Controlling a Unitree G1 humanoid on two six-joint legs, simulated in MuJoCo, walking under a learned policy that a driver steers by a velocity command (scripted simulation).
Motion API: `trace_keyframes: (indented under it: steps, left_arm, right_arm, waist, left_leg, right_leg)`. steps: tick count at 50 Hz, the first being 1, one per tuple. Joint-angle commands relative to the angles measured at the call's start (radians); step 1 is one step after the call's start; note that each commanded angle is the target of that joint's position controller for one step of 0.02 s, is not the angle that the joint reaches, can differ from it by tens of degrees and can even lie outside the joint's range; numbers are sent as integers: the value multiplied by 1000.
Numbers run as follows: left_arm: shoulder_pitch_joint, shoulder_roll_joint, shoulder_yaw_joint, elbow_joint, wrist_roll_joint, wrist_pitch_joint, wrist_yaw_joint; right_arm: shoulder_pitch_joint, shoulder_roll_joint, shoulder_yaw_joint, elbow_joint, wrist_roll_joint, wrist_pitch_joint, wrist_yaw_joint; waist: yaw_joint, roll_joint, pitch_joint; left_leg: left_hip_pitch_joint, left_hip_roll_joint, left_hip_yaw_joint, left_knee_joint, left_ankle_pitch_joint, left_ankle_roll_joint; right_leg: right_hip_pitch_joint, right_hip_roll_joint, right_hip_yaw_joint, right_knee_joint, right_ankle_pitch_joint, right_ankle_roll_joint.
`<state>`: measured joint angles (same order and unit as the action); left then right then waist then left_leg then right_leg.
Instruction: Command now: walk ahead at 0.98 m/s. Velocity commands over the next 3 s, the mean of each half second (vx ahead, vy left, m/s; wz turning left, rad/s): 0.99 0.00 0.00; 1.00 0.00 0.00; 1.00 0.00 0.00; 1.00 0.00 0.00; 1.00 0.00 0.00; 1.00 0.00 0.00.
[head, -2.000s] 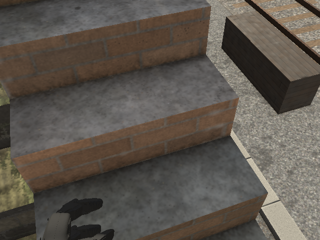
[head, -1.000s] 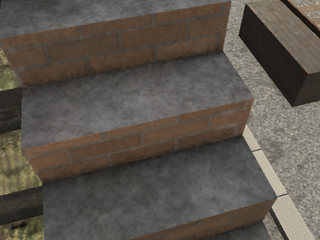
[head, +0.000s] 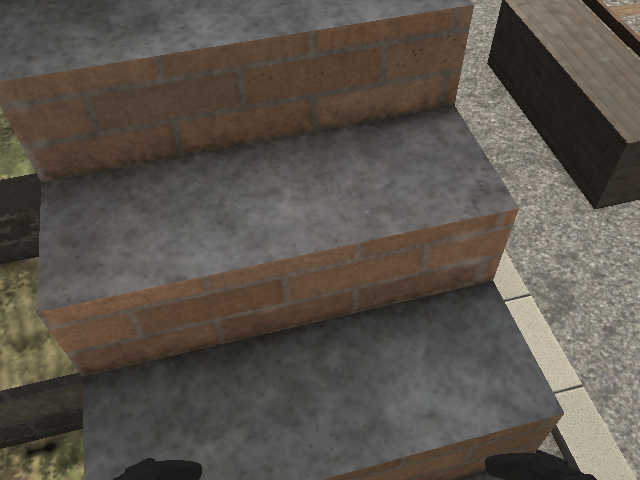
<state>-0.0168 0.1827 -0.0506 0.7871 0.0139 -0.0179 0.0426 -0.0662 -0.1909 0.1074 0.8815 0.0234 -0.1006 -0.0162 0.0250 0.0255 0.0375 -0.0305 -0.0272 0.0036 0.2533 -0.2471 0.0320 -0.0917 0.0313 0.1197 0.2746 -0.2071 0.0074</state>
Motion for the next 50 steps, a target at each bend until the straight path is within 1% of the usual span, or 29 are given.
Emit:
trace_keyframes:
  steps: [1, 4, 6, 9, 12, 13, 14, 15, 19, 20, 21, 22, 23, 24, 26, 34, 36, 39, 40, 44, 50]
  left_arm:
    - [-65, 89, 14, -71, 6, -15, 5]
    - [-90, 84, 9, -74, 4, -16, 5]
    - [-101, 83, 7, -74, 1, -14, 5]
    - [-110, 78, 5, -74, 1, -15, 2]
    - [-115, 76, 4, -73, -5, -12, -1]
    - [-127, 73, 2, -73, -6, -17, -2]
    - [-118, 75, 5, -68, -10, -27, -4]
    - [-122, 75, 5, -64, -12, -31, -5]
    - [-125, 75, 8, -50, -10, -33, -6]
    - [-123, 78, 9, -49, -13, -34, -4]
    - [-118, 60, 7, -29, -20, -32, 0]
    - [-118, 63, 5, -27, -15, -35, 3]
    - [-122, 66, 6, -17, -15, -38, 4]
    - [-125, 69, 7, -10, -14, -41, 4]
    - [-127, 68, 8, 1, -14, -45, 4]
    - [-108, 67, 13, 48, -16, -53, 9]
    - [-105, 69, 14, 54, -15, -53, 11]
    - [-96, 72, 17, 65, -16, -54, 14]
    - [-96, 69, 17, 71, -13, -53, 11]
    - [-88, 74, 20, 78, -13, -51, 9]
    - [-74, 82, 26, 93, -13, -50, 9]
  right_arm:
    - [-66, -65, -11, -58, -8, -24, 1]
    - [-84, -61, -8, -49, -12, -29, 5]
    - [-89, -61, -7, -41, -13, -31, 9]
    - [-104, -56, -7, -30, -14, -34, 16]
    - [-117, -50, -7, -20, -15, -38, 23]
    - [-122, -50, -7, -17, -17, -42, 21]
    - [-124, -57, -10, -17, -15, -43, 20]
    - [-130, -54, -10, -17, -15, -44, 19]
    - [-136, -52, -11, -5, -13, -45, 18]
    - [-135, -58, -15, -1, -11, -44, 17]
    - [-112, -32, -10, 9, -9, -44, 12]
    - [-107, -34, -13, 8, -8, -46, 10]
    - [-104, -37, -17, 9, -7, -46, 7]
    - [-107, -39, -18, 9, -10, -46, 6]
    - [-105, -40, -22, 11, -12, -44, 5]
    - [-78, -32, -28, 28, -15, -43, 1]
    - [-77, -32, -31, 33, -18, -42, 4]
    - [-66, -29, -32, 42, -18, -43, 4]
    - [-64, -21, -29, 43, -21, -45, 4]
    - [-55, -25, -30, 52, -20, -48, 8]
    - [-31, -33, -33, 63, -19, -45, 3]
  waist:
    - [-5, -20, -222]
    - [-8, -30, -193]
    - [-9, -23, -185]
    - [-10, -24, -165]
    - [-11, -21, -155]
    - [-15, -41, -150]
    - [-12, -33, -157]
    - [-13, -32, -148]
    - [-11, -11, -142]
    - [-12, -11, -136]
    - [-7, 13, -136]
    - [-8, 9, -123]
    - [-12, 3, -124]
    - [-12, -1, -121]
    - [-12, -4, -124]
    - [-13, -15, -126]
    - [-15, -18, -130]
    - [-15, -16, -132]
    - [-14, -14, -137]
    - [-13, -11, -140]
    - [-15, -5, -152]
  left_leg:
    - [81, 147, -96, 35, 561, -24]
    - [53, 147, -106, 15, 483, -23]
    - [36, 146, -110, 10, 435, -22]
    - [8, 144, -115, -3, 356, -16]
    - [-15, 144, -123, -13, 284, -10]
    - [-9, 149, -129, -16, 267, -9]
    - [-9, 147, -130, -20, 231, -2]
    - [-14, 146, -133, -26, 214, 0]
    - [-18, 148, -141, -31, 181, 6]
    - [-20, 149, -144, -36, 163, 10]
    - [-33, 151, -146, -44, 133, 14]
    - [-40, 153, -150, -43, 128, 12]
    - [-36, 154, -150, -44, 124, 14]
    - [-37, 154, -151, -44, 124, 15]
    - [-34, 153, -152, -43, 127, 17]
    - [-25, 151, -151, -41, 157, 24]
    - [-21, 150, -150, -42, 165, 24]
    - [-15, 150, -149, -43, 187, 25]
    - [-12, 150, -147, -38, 208, 21]
    - [-3, 153, -148, -36, 267, 16]
    - [21, 156, -145, -32, 341, 13]
  right_leg:
    - [111, -152, 110, 32, 586, -37]
    - [95, -151, 113, 21, 534, -41]
    - [88, -150, 117, 17, 492, -46]
    - [72, -151, 117, 6, 436, -53]
    - [59, -148, 118, -1, 371, -56]
    - [44, -146, 114, -5, 364, -55]
    - [39, -145, 114, -13, 328, -60]
    - [33, -143, 113, -18, 305, -61]
    - [15, -137, 109, -28, 239, -63]
    - [4, -137, 105, -30, 214, -65]
    - [21, -134, 106, -42, 186, -69]
    - [19, -138, 108, -49, 195, -72]
    - [15, -138, 106, -49, 192, -73]
    - [14, -139, 105, -50, 190, -75]
    - [13, -140, 104, -52, 189, -77]
    - [21, -145, 97, -54, 208, -85]
    - [28, -147, 97, -52, 225, -84]
    - [36, -150, 96, -51, 245, -86]
    - [43, -150, 98, -51, 264, -85]
    - [58, -156, 99, -48, 320, -85]
    - [73, -159, 94, -44, 372, -84]
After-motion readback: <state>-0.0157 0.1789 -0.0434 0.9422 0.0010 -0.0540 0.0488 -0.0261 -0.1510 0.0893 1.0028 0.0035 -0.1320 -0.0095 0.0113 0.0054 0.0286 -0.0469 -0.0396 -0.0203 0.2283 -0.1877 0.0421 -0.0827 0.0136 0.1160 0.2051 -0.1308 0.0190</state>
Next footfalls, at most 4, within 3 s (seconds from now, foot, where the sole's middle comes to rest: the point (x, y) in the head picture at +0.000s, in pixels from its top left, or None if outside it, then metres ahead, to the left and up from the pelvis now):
none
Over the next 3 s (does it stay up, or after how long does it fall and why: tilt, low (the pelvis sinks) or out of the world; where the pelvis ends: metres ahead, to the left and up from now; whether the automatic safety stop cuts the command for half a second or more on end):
stays up -0.03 0.00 0.00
